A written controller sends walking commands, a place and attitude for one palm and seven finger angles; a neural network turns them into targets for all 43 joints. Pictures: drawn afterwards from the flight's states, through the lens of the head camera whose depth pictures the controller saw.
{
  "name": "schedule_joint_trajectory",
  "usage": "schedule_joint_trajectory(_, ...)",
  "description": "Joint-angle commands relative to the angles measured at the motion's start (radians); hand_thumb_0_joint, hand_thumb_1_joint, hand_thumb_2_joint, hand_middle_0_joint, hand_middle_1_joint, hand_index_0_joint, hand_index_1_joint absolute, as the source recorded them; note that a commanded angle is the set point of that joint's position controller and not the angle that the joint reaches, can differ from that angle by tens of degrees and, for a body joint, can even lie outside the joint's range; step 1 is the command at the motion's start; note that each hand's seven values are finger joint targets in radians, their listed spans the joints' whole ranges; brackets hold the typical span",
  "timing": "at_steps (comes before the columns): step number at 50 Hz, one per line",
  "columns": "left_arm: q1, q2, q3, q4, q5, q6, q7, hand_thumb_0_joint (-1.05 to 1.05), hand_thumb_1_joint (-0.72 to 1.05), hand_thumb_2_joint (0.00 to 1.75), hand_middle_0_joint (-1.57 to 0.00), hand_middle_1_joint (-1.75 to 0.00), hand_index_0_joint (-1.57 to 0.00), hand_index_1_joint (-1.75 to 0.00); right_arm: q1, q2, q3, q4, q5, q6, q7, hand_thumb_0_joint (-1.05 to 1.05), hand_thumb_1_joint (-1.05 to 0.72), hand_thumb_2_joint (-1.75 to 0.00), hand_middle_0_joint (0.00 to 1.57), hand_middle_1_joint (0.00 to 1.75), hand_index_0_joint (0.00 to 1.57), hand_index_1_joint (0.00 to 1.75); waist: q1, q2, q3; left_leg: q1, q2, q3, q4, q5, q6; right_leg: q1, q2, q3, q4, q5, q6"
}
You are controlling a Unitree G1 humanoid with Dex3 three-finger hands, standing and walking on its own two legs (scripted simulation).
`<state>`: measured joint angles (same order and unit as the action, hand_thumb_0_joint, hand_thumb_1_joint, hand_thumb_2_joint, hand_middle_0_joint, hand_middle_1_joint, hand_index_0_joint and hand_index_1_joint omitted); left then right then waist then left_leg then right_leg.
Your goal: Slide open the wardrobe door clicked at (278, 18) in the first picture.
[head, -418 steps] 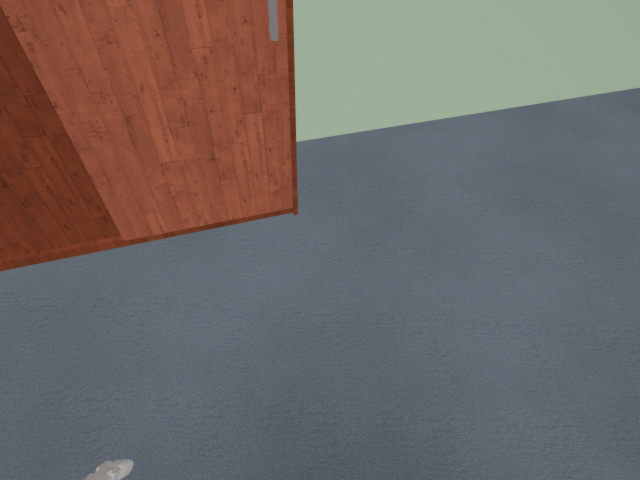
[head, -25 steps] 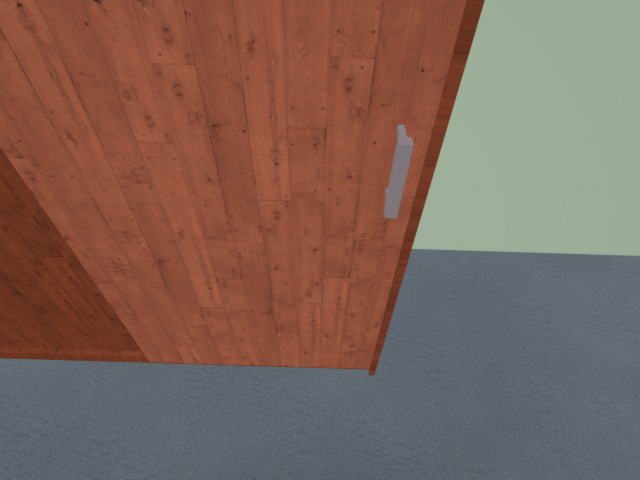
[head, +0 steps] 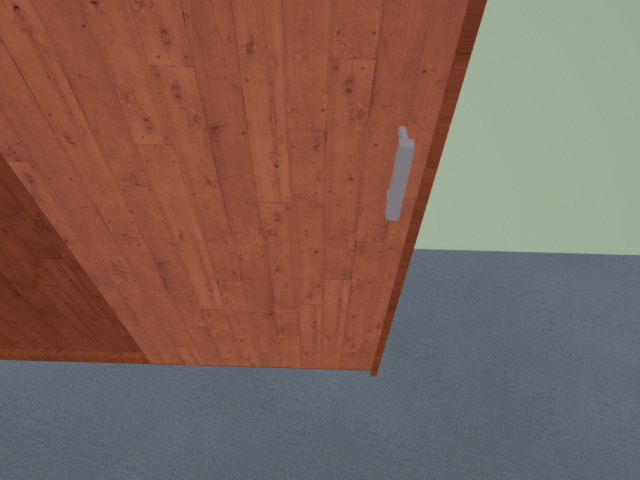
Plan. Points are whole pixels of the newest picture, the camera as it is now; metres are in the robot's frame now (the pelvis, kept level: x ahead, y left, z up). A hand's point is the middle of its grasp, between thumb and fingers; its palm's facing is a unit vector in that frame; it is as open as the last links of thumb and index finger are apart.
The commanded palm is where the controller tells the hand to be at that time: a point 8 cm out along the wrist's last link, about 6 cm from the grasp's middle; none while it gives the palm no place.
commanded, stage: look again from close up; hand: right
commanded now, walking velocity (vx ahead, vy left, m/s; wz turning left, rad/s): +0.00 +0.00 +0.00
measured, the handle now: (397, 174) +0.55 -0.09 +0.09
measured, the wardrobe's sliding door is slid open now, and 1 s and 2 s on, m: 0.00 0.00 0.00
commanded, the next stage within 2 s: shuffle to correct the standing spot in 1.76 s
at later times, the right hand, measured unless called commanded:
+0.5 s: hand out of the picture +0.04 -0.22 -0.17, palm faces -0.01 +0.96 -0.29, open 7.4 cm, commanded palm none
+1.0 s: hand out of the picture +0.06 -0.23 -0.16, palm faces -0.02 +0.95 -0.31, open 7.4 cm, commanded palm none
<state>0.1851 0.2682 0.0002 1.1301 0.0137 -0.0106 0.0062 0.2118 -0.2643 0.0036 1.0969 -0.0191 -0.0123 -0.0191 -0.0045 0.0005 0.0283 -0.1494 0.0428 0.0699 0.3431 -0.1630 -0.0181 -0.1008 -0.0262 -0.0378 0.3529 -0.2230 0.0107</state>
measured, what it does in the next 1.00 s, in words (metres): stands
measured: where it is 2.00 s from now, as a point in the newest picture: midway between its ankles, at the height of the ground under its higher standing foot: outside the picture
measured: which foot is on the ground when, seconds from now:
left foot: down 0.00-1.00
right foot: down 0.00-1.00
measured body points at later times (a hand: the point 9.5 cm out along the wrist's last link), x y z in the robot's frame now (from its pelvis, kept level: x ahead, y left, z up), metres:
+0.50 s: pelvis +0.00 +0.00 +0.00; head +0.01 +0.00 +0.45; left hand +0.05 +0.27 -0.14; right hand +0.05 -0.27 -0.15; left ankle +0.01 +0.13 -0.75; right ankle -0.02 -0.12 -0.75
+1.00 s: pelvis +0.01 +0.00 +0.00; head +0.01 +0.00 +0.45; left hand +0.07 +0.29 -0.14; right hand +0.06 -0.28 -0.14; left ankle +0.01 +0.13 -0.75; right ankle -0.02 -0.12 -0.75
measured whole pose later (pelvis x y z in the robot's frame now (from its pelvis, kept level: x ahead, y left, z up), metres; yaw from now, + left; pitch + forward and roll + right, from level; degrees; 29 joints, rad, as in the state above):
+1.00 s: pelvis +0.01 +0.00 +0.00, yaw +0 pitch -1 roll +0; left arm 0.16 0.31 0.00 1.12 0.02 -0.02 0.01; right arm 0.18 -0.30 0.00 1.10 -0.02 -0.01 -0.01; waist 0.00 0.00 0.03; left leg -0.14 0.04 0.07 0.32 -0.16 -0.02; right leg -0.08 -0.03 -0.04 0.32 -0.22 0.01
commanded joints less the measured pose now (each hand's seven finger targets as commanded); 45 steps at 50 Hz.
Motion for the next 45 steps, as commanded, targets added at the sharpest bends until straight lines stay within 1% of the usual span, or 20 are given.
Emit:
schedule_joint_trajectory(1,-0.003,0.17,0.029,-0.05,-0.005,-0.019,0.008,0.0,0.9,0.9,-0.2,-0.3,-0.2,-0.3,0.003,-0.167,-0.03,-0.05,0.003,-0.02,-0.008,0.0,-0.9,-0.9,0.2,0.3,0.2,0.3,0.001,0.002,0.0,0.046,0.096,-0.097,-0.053,0.101,0.029,-0.068,-0.099,0.082,-0.081,0.116,-0.019)
schedule_joint_trajectory(2,-0.001,0.169,0.028,-0.051,-0.005,-0.018,0.008,0.0,0.9,0.9,-0.2,-0.3,-0.2,-0.3,0.01,-0.166,-0.029,-0.05,0.003,-0.02,-0.008,0.0,-0.9,-0.9,0.2,0.3,0.2,0.3,0.0,0.007,-0.01,0.048,0.096,-0.096,-0.052,0.115,0.03,-0.057,-0.102,0.082,-0.076,0.132,-0.021)
schedule_joint_trajectory(6,-0.005,0.173,0.029,-0.05,-0.005,-0.019,0.008,0.0,0.9,0.9,-0.2,-0.3,-0.2,-0.3,0.002,-0.173,-0.031,-0.051,0.003,-0.021,-0.007,0.0,-0.9,-0.9,0.2,0.3,0.2,0.3,0.002,0.001,-0.008,0.048,0.098,-0.098,-0.057,0.104,0.03,-0.061,-0.101,0.079,-0.08,0.119,-0.021)
schedule_joint_trajectory(8,-0.005,0.177,0.029,-0.052,-0.005,-0.02,0.008,0.0,0.9,0.9,-0.2,-0.3,-0.2,-0.3,0.0,-0.174,-0.031,-0.05,0.003,-0.021,-0.007,0.0,-0.9,-0.9,0.2,0.3,0.2,0.3,0.002,-0.001,-0.022,0.056,0.097,-0.095,-0.05,0.124,0.029,-0.054,-0.102,0.08,-0.076,0.138,-0.02)
schedule_joint_trajectory(11,-0.009,0.178,0.029,-0.052,-0.004,-0.02,0.009,0.0,0.9,0.9,-0.2,-0.3,-0.2,-0.3,-0.004,-0.175,-0.032,-0.05,0.003,-0.02,-0.006,0.0,-0.9,-0.9,0.2,0.3,0.2,0.3,0.001,0.003,-0.007,0.05,0.095,-0.098,-0.054,0.112,0.03,-0.06,-0.102,0.082,-0.084,0.128,-0.02)
schedule_joint_trajectory(15,-0.009,0.184,0.029,-0.052,-0.004,-0.021,0.009,0.0,0.9,0.9,-0.2,-0.3,-0.2,-0.3,-0.008,-0.179,-0.033,-0.052,0.003,-0.02,-0.006,0.0,-0.9,-0.9,0.2,0.3,0.2,0.3,0.001,0.006,-0.009,0.053,0.095,-0.096,-0.054,0.113,0.028,-0.059,-0.103,0.083,-0.085,0.132,-0.02)
schedule_joint_trajectory(17,-0.01,0.182,0.029,-0.054,-0.005,-0.021,0.008,0.0,0.9,0.9,-0.2,-0.3,-0.2,-0.3,-0.004,-0.178,-0.033,-0.049,0.002,-0.019,-0.006,0.0,-0.9,-0.9,0.2,0.3,0.2,0.3,0.0,-0.003,-0.012,0.053,0.096,-0.094,-0.056,0.107,0.028,-0.055,-0.104,0.083,-0.085,0.131,-0.021)
schedule_joint_trajectory(19,-0.012,0.187,0.029,-0.053,-0.004,-0.021,0.008,0.0,0.9,0.9,-0.2,-0.3,-0.2,-0.3,-0.01,-0.183,-0.034,-0.051,0.003,-0.019,-0.005,0.0,-0.9,-0.9,0.2,0.3,0.2,0.3,0.001,0.008,-0.005,0.048,0.096,-0.097,-0.058,0.1,0.028,-0.058,-0.104,0.082,-0.089,0.121,-0.02)
schedule_joint_trajectory(20,-0.012,0.189,0.029,-0.055,-0.004,-0.022,0.008,0.0,0.9,0.9,-0.2,-0.3,-0.2,-0.3,-0.007,-0.182,-0.034,-0.052,0.003,-0.02,-0.005,0.0,-0.9,-0.9,0.2,0.3,0.2,0.3,0.0,-0.004,-0.015,0.052,0.097,-0.098,-0.058,0.106,0.029,-0.053,-0.102,0.084,-0.087,0.129,-0.021)
schedule_joint_trajectory(23,-0.013,0.188,0.029,-0.054,-0.005,-0.023,0.008,0.0,0.9,0.9,-0.2,-0.3,-0.2,-0.3,-0.012,-0.187,-0.034,-0.051,0.002,-0.019,-0.005,0.0,-0.9,-0.9,0.2,0.3,0.2,0.3,0.0,-0.007,-0.014,0.057,0.098,-0.096,-0.057,0.113,0.028,-0.055,-0.104,0.084,-0.089,0.137,-0.022)
schedule_joint_trajectory(24,-0.016,0.191,0.029,-0.054,-0.004,-0.022,0.008,0.0,0.9,0.9,-0.2,-0.3,-0.2,-0.3,-0.013,-0.186,-0.034,-0.051,0.003,-0.019,-0.005,0.0,-0.9,-0.9,0.2,0.3,0.2,0.3,0.0,0.005,-0.009,0.051,0.095,-0.097,-0.055,0.112,0.027,-0.053,-0.105,0.084,-0.09,0.135,-0.021)
schedule_joint_trajectory(25,-0.017,0.193,0.03,-0.054,-0.005,-0.022,0.009,0.0,0.9,0.9,-0.2,-0.3,-0.2,-0.3,-0.015,-0.188,-0.034,-0.05,0.002,-0.019,-0.004,0.0,-0.9,-0.9,0.2,0.3,0.2,0.3,0.001,-0.002,-0.008,0.051,0.096,-0.098,-0.059,0.104,0.028,-0.055,-0.105,0.082,-0.093,0.125,-0.02)
schedule_joint_trajectory(29,-0.016,0.199,0.03,-0.056,-0.005,-0.024,0.009,0.0,0.9,0.9,-0.2,-0.3,-0.2,-0.3,-0.018,-0.194,-0.035,-0.05,0.003,-0.02,-0.004,0.0,-0.9,-0.9,0.2,0.3,0.2,0.3,0.001,0.01,-0.029,0.06,0.097,-0.099,-0.055,0.129,0.029,-0.041,-0.106,0.085,-0.088,0.149,-0.022)
schedule_joint_trajectory(31,-0.019,0.203,0.031,-0.056,-0.004,-0.024,0.009,0.0,0.9,0.9,-0.2,-0.3,-0.2,-0.3,-0.02,-0.198,-0.036,-0.051,0.003,-0.021,-0.003,0.0,-0.9,-0.9,0.2,0.3,0.2,0.3,0.001,0.0,-0.024,0.058,0.098,-0.099,-0.057,0.129,0.03,-0.043,-0.106,0.082,-0.089,0.146,-0.022)
schedule_joint_trajectory(34,-0.023,0.205,0.031,-0.058,-0.004,-0.023,0.008,0.0,0.9,0.9,-0.2,-0.3,-0.2,-0.3,-0.023,-0.201,-0.037,-0.052,0.002,-0.02,-0.003,0.0,-0.9,-0.9,0.2,0.3,0.2,0.3,0.0,0.011,-0.009,0.051,0.098,-0.098,-0.061,0.116,0.029,-0.049,-0.105,0.082,-0.092,0.132,-0.021)
schedule_joint_trajectory(36,-0.025,0.21,0.031,-0.058,-0.004,-0.024,0.008,0.0,0.9,0.9,-0.2,-0.3,-0.2,-0.3,-0.024,-0.205,-0.037,-0.05,0.003,-0.022,-0.002,0.0,-0.9,-0.9,0.2,0.3,0.2,0.3,0.0,0.004,-0.028,0.058,0.099,-0.101,-0.058,0.132,0.03,-0.037,-0.105,0.083,-0.088,0.149,-0.022)
schedule_joint_trajectory(38,-0.028,0.21,0.031,-0.058,-0.004,-0.024,0.008,0.0,0.9,0.9,-0.2,-0.3,-0.2,-0.3,-0.028,-0.207,-0.036,-0.051,0.002,-0.021,-0.002,0.0,-0.9,-0.9,0.2,0.3,0.2,0.3,0.0,-0.003,-0.021,0.056,0.098,-0.102,-0.058,0.138,0.031,-0.04,-0.106,0.082,-0.087,0.153,-0.022)
schedule_joint_trajectory(40,-0.029,0.214,0.031,-0.058,-0.004,-0.024,0.008,0.0,0.9,0.9,-0.2,-0.3,-0.2,-0.3,-0.03,-0.211,-0.037,-0.053,0.002,-0.022,-0.002,0.0,-0.9,-0.9,0.2,0.3,0.2,0.3,0.001,0.009,-0.028,0.059,0.099,-0.101,-0.058,0.142,0.031,-0.035,-0.108,0.082,-0.089,0.156,-0.023)
schedule_joint_trajectory(43,-0.033,0.217,0.031,-0.06,-0.004,-0.023,0.007,0.0,0.9,0.9,-0.2,-0.3,-0.2,-0.3,-0.037,-0.218,-0.037,-0.053,0.002,-0.021,-0.002,0.0,-0.9,-0.9,0.2,0.3,0.2,0.3,0.002,0.001,-0.026,0.06,0.097,-0.103,-0.061,0.13,0.029,-0.039,-0.106,0.081,-0.091,0.143,-0.02)
schedule_joint_trajectory(45,-0.034,0.222,0.032,-0.06,-0.004,-0.025,0.007,0.0,0.9,0.9,-0.2,-0.3,-0.2,-0.3,-0.04,-0.222,-0.039,-0.054,0.003,-0.023,-0.001,0.0,-0.9,-0.9,0.2,0.3,0.2,0.3,0.002,0.01,-0.038,0.067,0.1,-0.102,-0.061,0.141,0.031,-0.034,-0.108,0.082,-0.091,0.152,-0.021)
